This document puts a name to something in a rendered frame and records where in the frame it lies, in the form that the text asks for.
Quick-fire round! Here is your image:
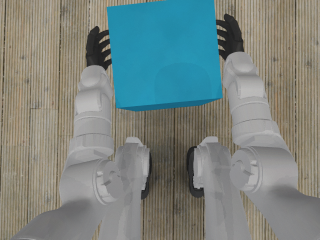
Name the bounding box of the carton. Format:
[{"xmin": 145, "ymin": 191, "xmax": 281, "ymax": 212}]
[{"xmin": 106, "ymin": 0, "xmax": 223, "ymax": 112}]

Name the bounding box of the right robot shin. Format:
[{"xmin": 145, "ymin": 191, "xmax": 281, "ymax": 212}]
[{"xmin": 193, "ymin": 136, "xmax": 232, "ymax": 188}]

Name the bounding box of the right robot forearm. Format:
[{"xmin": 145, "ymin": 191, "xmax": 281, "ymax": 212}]
[{"xmin": 222, "ymin": 51, "xmax": 299, "ymax": 178}]

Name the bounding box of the robot right hand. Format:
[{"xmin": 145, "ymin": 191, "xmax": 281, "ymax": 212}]
[{"xmin": 216, "ymin": 13, "xmax": 245, "ymax": 62}]

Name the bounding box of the robot left upper arm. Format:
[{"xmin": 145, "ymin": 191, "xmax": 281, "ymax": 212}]
[{"xmin": 10, "ymin": 158, "xmax": 124, "ymax": 240}]

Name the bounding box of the robot left hand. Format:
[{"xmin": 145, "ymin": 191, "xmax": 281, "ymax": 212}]
[{"xmin": 85, "ymin": 26, "xmax": 112, "ymax": 71}]

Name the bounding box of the robot right upper arm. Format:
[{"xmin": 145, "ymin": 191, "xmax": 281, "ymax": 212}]
[{"xmin": 229, "ymin": 146, "xmax": 320, "ymax": 240}]

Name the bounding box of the robot left thigh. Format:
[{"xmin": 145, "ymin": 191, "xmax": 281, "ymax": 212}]
[{"xmin": 98, "ymin": 142, "xmax": 150, "ymax": 240}]

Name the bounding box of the left robot forearm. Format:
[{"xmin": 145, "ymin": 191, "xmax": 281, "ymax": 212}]
[{"xmin": 59, "ymin": 65, "xmax": 114, "ymax": 197}]

